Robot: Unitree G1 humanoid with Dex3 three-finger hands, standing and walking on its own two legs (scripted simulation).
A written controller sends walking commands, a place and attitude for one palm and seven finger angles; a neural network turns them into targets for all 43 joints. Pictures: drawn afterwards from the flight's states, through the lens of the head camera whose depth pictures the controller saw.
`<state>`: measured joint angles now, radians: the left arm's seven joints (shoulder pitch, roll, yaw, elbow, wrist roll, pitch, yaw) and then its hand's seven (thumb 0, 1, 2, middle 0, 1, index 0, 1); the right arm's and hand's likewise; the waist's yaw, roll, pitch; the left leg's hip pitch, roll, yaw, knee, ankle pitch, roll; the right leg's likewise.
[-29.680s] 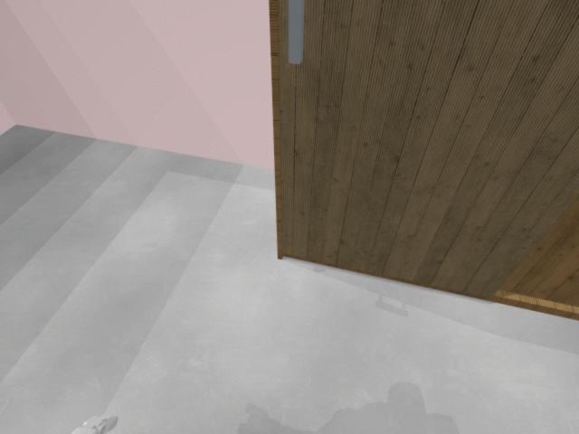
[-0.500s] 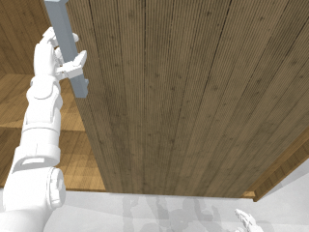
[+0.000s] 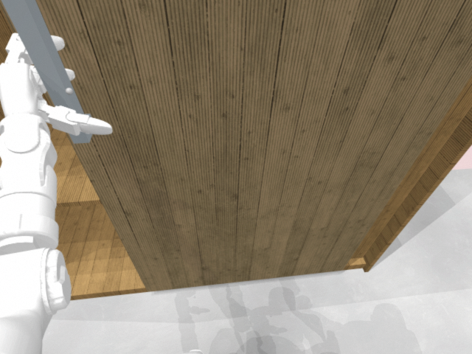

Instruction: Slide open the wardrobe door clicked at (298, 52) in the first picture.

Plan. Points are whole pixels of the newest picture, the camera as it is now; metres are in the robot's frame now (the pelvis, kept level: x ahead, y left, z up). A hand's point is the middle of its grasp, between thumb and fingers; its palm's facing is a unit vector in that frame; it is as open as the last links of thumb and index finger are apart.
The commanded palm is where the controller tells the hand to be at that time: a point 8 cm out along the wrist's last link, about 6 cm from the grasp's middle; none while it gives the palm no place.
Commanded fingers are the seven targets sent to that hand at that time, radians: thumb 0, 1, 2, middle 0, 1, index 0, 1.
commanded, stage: slip the hand off the handle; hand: left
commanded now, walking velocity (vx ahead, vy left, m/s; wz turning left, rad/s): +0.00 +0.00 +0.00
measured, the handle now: (59, 70) +0.48 +0.29 +0.26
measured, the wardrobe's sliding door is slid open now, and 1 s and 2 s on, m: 0.69 0.68 0.68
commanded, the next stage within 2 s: draw the hand back to the body in 1.48 s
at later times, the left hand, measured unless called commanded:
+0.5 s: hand (42, 85) +0.44 +0.30 +0.25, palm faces +0.32 -0.93 -0.15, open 14.3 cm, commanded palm +0.41 +0.37 +0.23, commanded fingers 0.00 -0.55 0.20 -0.25 -1.15 -0.25 -1.15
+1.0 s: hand (5, 118) +0.39 +0.34 +0.23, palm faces +0.42 -0.90 -0.16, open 14.5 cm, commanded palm +0.35 +0.38 +0.23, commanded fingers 0.00 -0.55 0.20 -0.25 -1.15 -0.25 -1.15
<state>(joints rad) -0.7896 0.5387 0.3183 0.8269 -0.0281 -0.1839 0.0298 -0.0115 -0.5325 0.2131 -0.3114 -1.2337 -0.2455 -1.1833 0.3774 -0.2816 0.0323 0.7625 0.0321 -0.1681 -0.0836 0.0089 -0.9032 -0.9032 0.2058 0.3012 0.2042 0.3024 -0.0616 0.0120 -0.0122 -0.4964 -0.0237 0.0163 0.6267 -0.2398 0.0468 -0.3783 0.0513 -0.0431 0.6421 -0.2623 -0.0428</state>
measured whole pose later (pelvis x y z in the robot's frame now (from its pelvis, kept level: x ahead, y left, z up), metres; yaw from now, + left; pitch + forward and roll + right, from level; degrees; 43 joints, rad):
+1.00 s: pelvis +0.08 +0.01 +0.01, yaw -1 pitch +1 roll -2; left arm -0.27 0.53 0.54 0.23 -0.19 -0.05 -0.16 -0.02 -0.55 0.20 -0.31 -1.17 -0.28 -1.17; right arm 0.31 -0.27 0.05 0.64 0.05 -0.13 -0.13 0.01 -0.90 -0.90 0.21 0.30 0.20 0.30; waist 0.04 0.02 -0.05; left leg -0.41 -0.03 0.02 0.61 -0.23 0.06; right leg -0.26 0.06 -0.02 0.57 -0.34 -0.03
